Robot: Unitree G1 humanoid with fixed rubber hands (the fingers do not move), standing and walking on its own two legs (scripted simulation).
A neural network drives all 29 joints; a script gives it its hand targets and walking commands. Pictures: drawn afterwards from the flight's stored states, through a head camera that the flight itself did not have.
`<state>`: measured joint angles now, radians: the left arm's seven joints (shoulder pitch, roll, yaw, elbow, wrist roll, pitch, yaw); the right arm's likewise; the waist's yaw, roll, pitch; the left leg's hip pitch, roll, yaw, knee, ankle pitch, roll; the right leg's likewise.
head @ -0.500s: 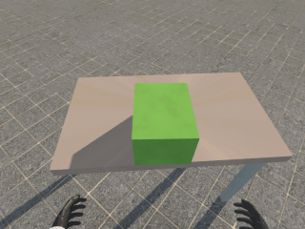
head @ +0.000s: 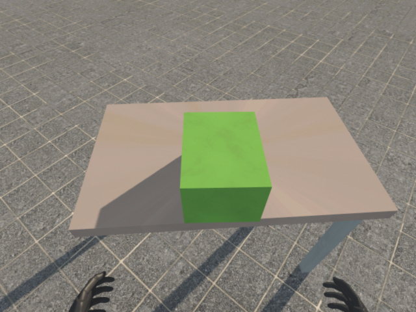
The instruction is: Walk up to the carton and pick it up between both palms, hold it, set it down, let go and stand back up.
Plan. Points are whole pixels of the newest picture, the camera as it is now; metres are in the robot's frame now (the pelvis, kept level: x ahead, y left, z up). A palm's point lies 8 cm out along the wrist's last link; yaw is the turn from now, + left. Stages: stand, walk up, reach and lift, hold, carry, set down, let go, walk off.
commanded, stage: walk up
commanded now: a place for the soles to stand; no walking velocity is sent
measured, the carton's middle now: (220, 165) +0.47 -0.02 -0.05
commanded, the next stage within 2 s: reach and lift in 1.22 s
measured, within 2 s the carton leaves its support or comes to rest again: neither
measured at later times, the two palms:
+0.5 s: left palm out of the picture +0.11 +0.25 -0.08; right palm out of the picture +0.11 -0.32 -0.09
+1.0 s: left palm out of the picture +0.12 +0.24 -0.09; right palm out of the picture +0.10 -0.33 -0.08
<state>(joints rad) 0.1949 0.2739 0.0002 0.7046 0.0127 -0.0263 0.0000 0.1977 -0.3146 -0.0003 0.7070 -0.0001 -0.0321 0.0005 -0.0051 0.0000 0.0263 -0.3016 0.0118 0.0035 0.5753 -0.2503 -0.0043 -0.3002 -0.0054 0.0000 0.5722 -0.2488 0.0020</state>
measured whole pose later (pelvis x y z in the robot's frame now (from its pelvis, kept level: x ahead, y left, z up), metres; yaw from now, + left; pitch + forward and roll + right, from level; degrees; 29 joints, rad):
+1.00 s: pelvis -0.02 -0.03 +0.00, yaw +0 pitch -2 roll +1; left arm 0.19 0.33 0.00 0.67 0.01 0.02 -0.03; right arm 0.21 -0.39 0.00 0.71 0.00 -0.03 -0.03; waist -0.01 -0.01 0.07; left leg -0.26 0.02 0.00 0.60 -0.31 -0.02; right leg -0.33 0.02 -0.01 0.61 -0.25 -0.04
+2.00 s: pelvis +0.04 -0.02 +0.01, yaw +0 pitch -1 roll +0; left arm 0.18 0.22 0.00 0.42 -0.01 -0.07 0.03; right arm 0.19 -0.29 -0.01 0.74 0.06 -0.42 0.06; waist 0.01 -0.01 0.06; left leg -0.11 0.02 0.00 0.39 -0.27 -0.02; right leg -0.16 0.03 -0.01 0.38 -0.20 -0.03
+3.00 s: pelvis +0.04 -0.02 +0.01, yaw +0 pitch +1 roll -1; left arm 0.05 0.16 -0.02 0.57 -0.10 -0.30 0.12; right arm -0.02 -0.25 0.00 0.78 0.23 -0.46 0.10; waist 0.01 -0.01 0.00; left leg -0.12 0.03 0.00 0.39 -0.28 -0.02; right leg -0.18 0.04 -0.01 0.37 -0.20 -0.03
